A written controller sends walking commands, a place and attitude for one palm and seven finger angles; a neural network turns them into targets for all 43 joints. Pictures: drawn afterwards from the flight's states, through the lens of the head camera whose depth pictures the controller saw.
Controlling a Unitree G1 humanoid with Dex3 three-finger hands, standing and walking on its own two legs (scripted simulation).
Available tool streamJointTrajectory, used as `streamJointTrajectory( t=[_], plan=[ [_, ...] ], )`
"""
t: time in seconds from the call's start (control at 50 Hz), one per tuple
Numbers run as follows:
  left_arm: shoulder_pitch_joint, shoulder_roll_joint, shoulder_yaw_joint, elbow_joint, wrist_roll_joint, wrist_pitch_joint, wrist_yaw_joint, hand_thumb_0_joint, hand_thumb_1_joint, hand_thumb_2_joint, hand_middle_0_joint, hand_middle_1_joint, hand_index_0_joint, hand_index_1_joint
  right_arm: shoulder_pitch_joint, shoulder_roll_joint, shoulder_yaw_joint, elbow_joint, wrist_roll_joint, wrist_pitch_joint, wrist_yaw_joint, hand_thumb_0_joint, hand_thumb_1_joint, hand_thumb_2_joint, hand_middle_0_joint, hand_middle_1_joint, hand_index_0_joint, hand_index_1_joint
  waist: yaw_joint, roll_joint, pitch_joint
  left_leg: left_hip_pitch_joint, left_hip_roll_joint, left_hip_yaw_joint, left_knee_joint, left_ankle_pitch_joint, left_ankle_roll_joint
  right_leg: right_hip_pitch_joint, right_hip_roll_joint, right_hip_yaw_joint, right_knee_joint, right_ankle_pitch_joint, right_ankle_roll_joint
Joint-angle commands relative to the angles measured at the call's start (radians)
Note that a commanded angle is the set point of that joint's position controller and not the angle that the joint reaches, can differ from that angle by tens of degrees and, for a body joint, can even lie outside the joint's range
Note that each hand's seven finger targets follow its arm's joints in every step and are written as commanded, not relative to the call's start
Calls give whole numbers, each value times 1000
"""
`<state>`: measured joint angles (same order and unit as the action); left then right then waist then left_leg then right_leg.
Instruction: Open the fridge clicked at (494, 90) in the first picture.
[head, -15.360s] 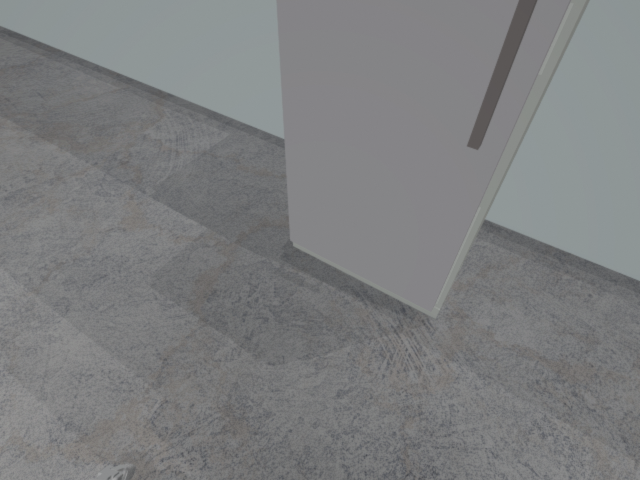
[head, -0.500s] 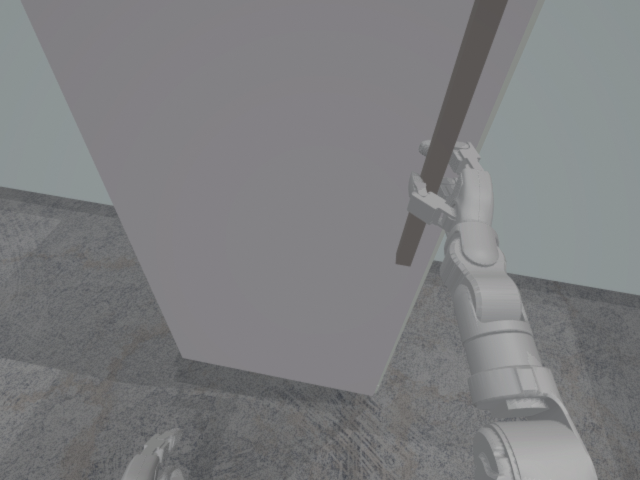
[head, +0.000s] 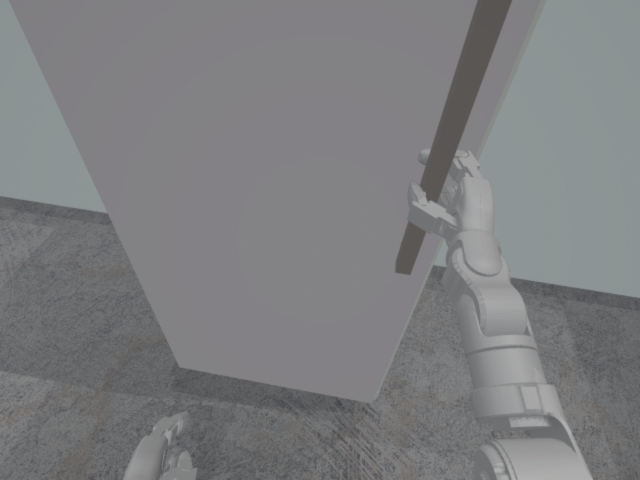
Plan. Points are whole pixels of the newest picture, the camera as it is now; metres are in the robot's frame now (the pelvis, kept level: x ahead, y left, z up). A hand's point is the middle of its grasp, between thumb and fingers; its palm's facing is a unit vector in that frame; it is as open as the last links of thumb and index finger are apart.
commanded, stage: grip the handle and tug to test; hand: right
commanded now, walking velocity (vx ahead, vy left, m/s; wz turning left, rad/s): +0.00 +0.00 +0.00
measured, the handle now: (436, 159) +0.46 -0.11 +0.20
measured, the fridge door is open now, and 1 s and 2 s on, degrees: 0 8 21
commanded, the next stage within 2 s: pull the door a little, standing still in 0.24 s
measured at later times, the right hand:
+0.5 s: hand (420, 208) +0.40 -0.09 +0.17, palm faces +0.06 +1.00 +0.00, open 6.7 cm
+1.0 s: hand (417, 242) +0.34 -0.07 +0.17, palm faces -0.07 +0.99 -0.11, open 7.0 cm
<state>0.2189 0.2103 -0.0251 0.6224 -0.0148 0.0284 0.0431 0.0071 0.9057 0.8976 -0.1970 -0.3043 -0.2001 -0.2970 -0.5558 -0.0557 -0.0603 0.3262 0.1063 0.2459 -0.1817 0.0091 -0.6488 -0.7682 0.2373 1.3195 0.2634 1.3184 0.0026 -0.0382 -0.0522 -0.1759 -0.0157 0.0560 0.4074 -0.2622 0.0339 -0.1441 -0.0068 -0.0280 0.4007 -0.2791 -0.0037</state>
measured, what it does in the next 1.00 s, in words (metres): shifts its weight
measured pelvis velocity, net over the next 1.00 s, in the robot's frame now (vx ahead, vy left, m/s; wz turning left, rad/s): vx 0.11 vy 0.01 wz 0.05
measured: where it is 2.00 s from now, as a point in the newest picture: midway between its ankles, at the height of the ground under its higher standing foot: outside the picture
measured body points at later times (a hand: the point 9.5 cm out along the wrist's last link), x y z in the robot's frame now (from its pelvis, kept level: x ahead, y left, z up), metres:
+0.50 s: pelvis +0.03 +0.00 +0.00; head +0.03 +0.02 +0.45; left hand +0.20 +0.23 -0.10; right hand +0.39 -0.14 +0.17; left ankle -0.03 +0.09 -0.74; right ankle -0.05 -0.12 -0.74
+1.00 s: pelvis +0.11 +0.01 +0.02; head +0.11 +0.04 +0.47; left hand +0.29 +0.23 -0.07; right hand +0.34 -0.13 +0.18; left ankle -0.02 +0.09 -0.71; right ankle -0.03 -0.13 -0.70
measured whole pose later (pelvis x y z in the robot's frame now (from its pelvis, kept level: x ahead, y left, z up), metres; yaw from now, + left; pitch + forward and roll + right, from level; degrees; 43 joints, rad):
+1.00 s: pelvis +0.11 +0.01 +0.02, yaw +3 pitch +5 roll -1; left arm 0.19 0.21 -0.04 0.49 0.01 0.11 0.00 0.01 0.91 0.90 -0.20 -0.30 -0.20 -0.30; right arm 0.38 -0.16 0.12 -0.64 0.08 0.22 -0.05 0.02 -0.59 -0.73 0.27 1.31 0.27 1.31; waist -0.03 -0.06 -0.10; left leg -0.14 -0.01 0.08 0.49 -0.17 0.02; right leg -0.13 0.00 0.00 0.54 -0.15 -0.02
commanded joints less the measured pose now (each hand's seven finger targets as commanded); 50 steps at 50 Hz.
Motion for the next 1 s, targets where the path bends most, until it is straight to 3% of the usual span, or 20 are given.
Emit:
streamJointTrajectory(
  t=[0.0, 0.04, 0.2, 0.22, 0.28, 0.32, 0.38, 0.42, 0.46, 0.54, 0.62, 0.68, 0.8, 0.82, 0.88, 0.9, 0.92, 0.94, 0.96, 0.98],
  plan=[
    [-89, 101, 31, -152, 1, -39, 1, 0, 900, 900, -200, -300, -200, -300, -319, -41, 19, -347, 8, -92, 33, 0, -900, -900, 450, 1400, 450, 1400, -30, 87, -363, 218, 26, -9, 46, 717, -10, 114, 8, 9, 46, 622, -19],
    [-102, 101, 30, -169, 2, -33, -3, 0, 900, 900, -200, -300, -200, -300, -243, -54, 7, -382, 9, -94, 36, 0, -900, -900, 450, 1400, 450, 1400, -46, 89, -367, 244, 30, -10, 50, 741, -9, 103, 9, 7, 41, 634, -21],
    [-124, 97, 31, -195, 1, -18, -16, 0, 900, 900, -200, -300, -200, -300, -127, -34, 31, -515, 9, -54, 43, 0, -900, -900, 450, 1400, 450, 1400, -48, 75, -345, 240, 28, -9, 47, 752, -10, 113, 4, 5, 42, 656, -17],
    [-127, 103, 35, -199, 0, -13, -17, 0, 900, 900, -200, -300, -200, -300, -84, -64, 5, -516, 10, -48, 39, 0, -900, -900, 450, 1400, 450, 1400, -59, 92, -356, 261, 31, -8, 49, 765, -10, 106, 1, 6, 43, 664, -16],
    [-131, 95, 31, -202, 1, -10, -22, 0, 900, 900, -200, -300, -200, -300, -104, -27, 51, -584, 5, -27, 39, 0, -900, -900, 450, 1400, 450, 1400, -45, 52, -346, 236, 29, -6, 54, 770, -9, 120, 2, 8, 52, 693, -15],
    [-134, 102, 35, -204, 3, -3, -24, 0, 900, 900, -200, -300, -200, -300, -43, -62, 21, -595, 1, -16, 33, 0, -900, -900, 450, 1400, 450, 1400, -55, 81, -349, 251, 32, -8, 53, 788, -10, 113, -1, 8, 52, 690, -14],
    [-130, 103, 28, -172, 2, 0, -6, 0, 900, 900, -200, -300, -200, -300, -233, -83, 7, -516, -1, 12, 22, 0, -900, -900, 450, 1400, 450, 1400, -18, 101, -284, 191, 20, -8, 29, 686, -7, 100, 8, 7, 41, 575, -20],
    [-140, 105, 29, -181, 3, 3, -6, 0, 900, 900, -200, -300, -200, -300, -147, -81, 0, -522, -2, 21, 22, 0, -900, -900, 450, 1400, 450, 1400, -35, 100, -278, 199, 21, -9, 29, 689, -5, 99, 8, 7, 42, 589, -20],
    [-142, 96, 25, -189, 4, 7, -8, 0, 900, 900, -200, -300, -200, -300, -100, -55, 19, -562, 3, 31, 27, 0, -900, -900, 450, 1400, 450, 1400, -37, 71, -312, 224, 33, -8, 50, 788, -11, 107, 11, 4, 60, 657, -16],
    [-152, 92, 24, -214, 9, 22, -18, 0, 900, 900, -200, -300, -200, -300, -9, -53, 33, -658, 5, 40, 40, 0, -900, -900, 450, 1400, 450, 1400, -47, 95, -370, 293, 56, -7, 86, 978, -26, 87, 18, 3, 80, 703, -14],
    [-187, 84, 24, -240, 6, 24, -29, 0, 900, 900, -200, -300, -200, -300, 115, -50, 51, -747, 8, 16, 56, 0, -900, -900, 450, 1400, 450, 1400, -69, 105, -331, 247, 39, -4, 62, 784, -8, 92, 5, 21, 47, 644, -15],
    [-208, 69, 18, -257, 4, 22, -43, 0, 900, 900, -200, -300, -200, -300, 221, -27, 84, -872, 14, -13, 64, 0, -900, -900, 450, 1400, 450, 1400, -69, 64, -249, 199, 29, -7, 33, 665, 3, 83, -4, 26, 28, 591, -11],
    [-209, 62, 17, -307, 7, 44, -73, 0, 900, 900, -200, -300, -200, -300, 587, -46, 90, -1164, 0, 18, 88, 0, -900, -900, 450, 1400, 450, 1400, -75, 52, -304, 283, 67, -13, 98, 1019, -31, 46, -5, 16, 90, 719, -15],
    [-214, 66, 19, -318, 6, 47, -77, 0, 900, 900, -200, -300, -200, -300, 671, -55, 86, -1196, -1, 27, 92, 0, -900, -900, 450, 1400, 450, 1400, -82, 83, -305, 296, 69, -8, 110, 1055, -32, 23, -5, 17, 105, 712, -16],
    [-224, 54, 18, -344, 2, 40, -85, 0, 900, 900, -200, -300, -200, -300, 838, -27, 142, -1377, -4, 22, 101, 0, -900, -900, 450, 1400, 450, 1400, -80, 58, -290, 266, 65, 0, 128, 1021, -28, 5, -12, 26, 119, 703, -20],
    [-221, 52, 19, -339, 1, 31, -83, 0, 900, 900, -200, -300, -200, -300, 807, -54, 133, -1439, -7, 11, 94, 0, -900, -900, 450, 1400, 450, 1400, -74, 32, -287, 243, 59, 3, 125, 969, -22, 26, -16, 31, 115, 722, -18],
    [-135, 115, 8, -309, 28, 28, -20, 0, 900, 900, -200, -300, -200, -300, 344, -407, -55, -1288, -80, -159, 80, 0, -900, -900, 450, 1400, 450, 1400, 37, 50, -133, 108, 70, -52, 82, 884, -30, -1, -12, 42, 148, 678, -50],
    [-137, 96, 27, -274, 32, 22, -6, 0, 900, 900, -200, -300, -200, -300, 633, -206, 27, -1095, -60, -209, 90, 0, -900, -900, 450, 1400, 450, 1400, 28, 77, -120, 91, 66, 3, 117, 872, -9, -7, -32, 76, 159, 745, -52],
    [-125, 101, 21, -295, 36, 16, -10, 0, 900, 900, -200, -300, -200, -300, 841, -143, 94, -1062, -68, -228, 99, 0, -900, -900, 450, 1400, 450, 1400, 14, 69, -86, 97, 30, 38, 190, 833, -17, -22, -35, 84, 153, 842, -48],
    [-114, 107, 20, -320, 38, 10, -11, 0, 900, 900, -200, -300, -200, -300, 882, -119, 132, -1125, -61, -250, 116, 0, -900, -900, 450, 1400, 450, 1400, 20, 6, -54, 7, -8, 60, 276, 690, -37, 44, -51, 115, 115, 1041, -47]
  ],
)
